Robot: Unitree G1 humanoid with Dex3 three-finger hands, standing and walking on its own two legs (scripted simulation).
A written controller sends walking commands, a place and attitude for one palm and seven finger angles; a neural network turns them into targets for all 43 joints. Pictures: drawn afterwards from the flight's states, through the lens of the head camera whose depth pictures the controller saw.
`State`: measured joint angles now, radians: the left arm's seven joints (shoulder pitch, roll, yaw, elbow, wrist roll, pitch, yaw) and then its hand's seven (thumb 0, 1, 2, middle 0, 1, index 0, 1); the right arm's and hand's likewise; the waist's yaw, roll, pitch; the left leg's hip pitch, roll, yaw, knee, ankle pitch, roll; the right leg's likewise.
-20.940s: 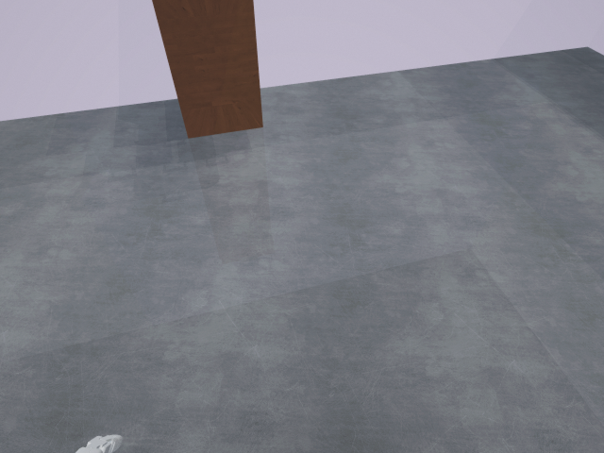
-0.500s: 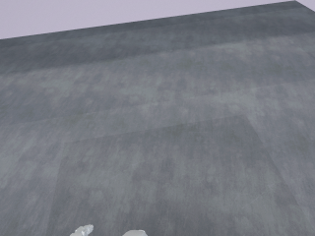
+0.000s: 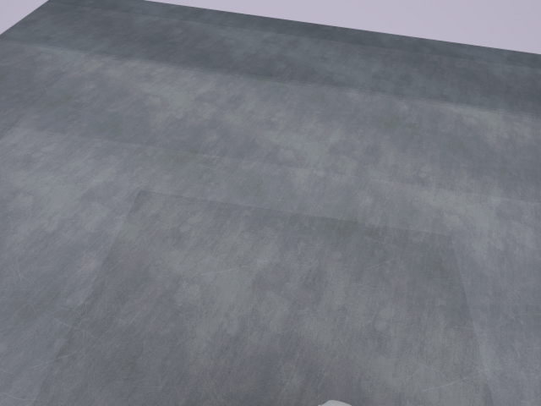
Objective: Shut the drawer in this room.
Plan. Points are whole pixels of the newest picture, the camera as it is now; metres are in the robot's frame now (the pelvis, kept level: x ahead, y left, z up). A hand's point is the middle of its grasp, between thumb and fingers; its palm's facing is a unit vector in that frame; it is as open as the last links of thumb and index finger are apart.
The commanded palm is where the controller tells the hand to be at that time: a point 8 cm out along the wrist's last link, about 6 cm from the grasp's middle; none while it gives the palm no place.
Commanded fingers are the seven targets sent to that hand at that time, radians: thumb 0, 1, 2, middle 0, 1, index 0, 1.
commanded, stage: turn or walk to find it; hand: left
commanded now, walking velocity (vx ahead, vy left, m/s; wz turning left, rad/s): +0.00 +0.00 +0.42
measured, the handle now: out of the picture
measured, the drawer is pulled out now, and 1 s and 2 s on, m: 0.22 0.22 0.22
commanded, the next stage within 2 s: stand and wait in 1.68 s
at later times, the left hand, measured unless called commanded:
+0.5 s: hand out of the picture +0.06 +0.17 -0.14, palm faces +0.21 -0.94 -0.26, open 7.4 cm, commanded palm none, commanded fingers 0.00 0.90 0.90 -0.20 -0.30 -0.20 -0.30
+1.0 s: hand out of the picture -0.09 +0.23 -0.17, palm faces +0.47 -0.85 -0.25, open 7.4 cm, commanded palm none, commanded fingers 0.00 0.90 0.90 -0.20 -0.30 -0.20 -0.30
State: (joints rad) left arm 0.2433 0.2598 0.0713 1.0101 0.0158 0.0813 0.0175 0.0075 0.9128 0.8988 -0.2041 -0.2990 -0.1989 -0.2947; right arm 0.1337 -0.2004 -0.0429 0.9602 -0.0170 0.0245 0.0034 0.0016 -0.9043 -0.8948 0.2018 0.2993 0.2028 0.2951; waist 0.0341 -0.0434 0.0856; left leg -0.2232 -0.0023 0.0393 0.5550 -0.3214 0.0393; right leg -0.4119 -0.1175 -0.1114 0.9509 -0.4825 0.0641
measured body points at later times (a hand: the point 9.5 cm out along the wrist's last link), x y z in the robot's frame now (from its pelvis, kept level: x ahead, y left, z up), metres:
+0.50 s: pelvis -0.01 -0.04 +0.00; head +0.03 -0.06 +0.45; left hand +0.05 +0.22 -0.12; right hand +0.07 -0.28 -0.16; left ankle -0.05 +0.09 -0.67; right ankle +0.01 -0.14 -0.73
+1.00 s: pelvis -0.03 +0.01 +0.01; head -0.01 +0.05 +0.45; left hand -0.11 +0.27 -0.15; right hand +0.16 -0.17 -0.13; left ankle -0.08 +0.10 -0.73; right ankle +0.00 -0.14 -0.66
